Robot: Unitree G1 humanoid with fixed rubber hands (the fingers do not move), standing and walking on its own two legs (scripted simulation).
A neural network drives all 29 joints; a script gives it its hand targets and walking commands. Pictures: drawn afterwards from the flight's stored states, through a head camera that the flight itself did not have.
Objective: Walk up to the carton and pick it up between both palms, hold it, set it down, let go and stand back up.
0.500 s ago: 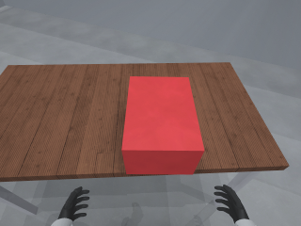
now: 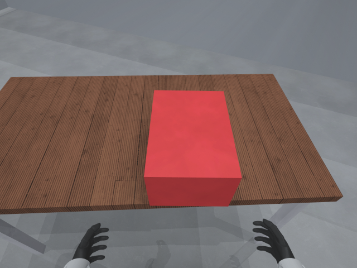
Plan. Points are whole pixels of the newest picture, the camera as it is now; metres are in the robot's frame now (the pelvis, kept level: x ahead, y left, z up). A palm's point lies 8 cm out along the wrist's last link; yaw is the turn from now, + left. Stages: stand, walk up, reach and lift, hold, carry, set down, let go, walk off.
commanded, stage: let go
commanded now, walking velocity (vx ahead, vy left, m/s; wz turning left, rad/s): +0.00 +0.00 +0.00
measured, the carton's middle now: (189, 144) +0.46 -0.02 -0.05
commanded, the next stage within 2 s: stand in 0.34 s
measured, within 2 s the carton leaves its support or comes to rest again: neither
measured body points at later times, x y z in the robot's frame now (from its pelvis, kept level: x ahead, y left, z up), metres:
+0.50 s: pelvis +0.01 -0.02 +0.00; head +0.00 -0.02 +0.45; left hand +0.15 +0.23 -0.10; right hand +0.16 -0.25 -0.10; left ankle +0.00 +0.12 -0.74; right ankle +0.02 -0.12 -0.74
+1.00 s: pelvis +0.00 +0.00 +0.00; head -0.02 +0.00 +0.45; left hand +0.09 +0.27 -0.12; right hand +0.09 -0.29 -0.12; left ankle +0.00 +0.12 -0.74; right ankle +0.02 -0.12 -0.74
